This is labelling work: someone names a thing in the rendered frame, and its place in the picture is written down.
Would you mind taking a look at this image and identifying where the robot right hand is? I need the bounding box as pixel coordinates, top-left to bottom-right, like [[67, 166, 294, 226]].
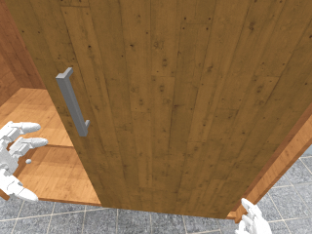
[[235, 198, 272, 234]]

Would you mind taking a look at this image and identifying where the handle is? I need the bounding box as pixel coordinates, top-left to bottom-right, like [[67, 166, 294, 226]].
[[56, 67, 91, 137]]

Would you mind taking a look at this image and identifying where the robot left hand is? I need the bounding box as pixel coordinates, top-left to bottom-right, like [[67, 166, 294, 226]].
[[0, 121, 48, 204]]

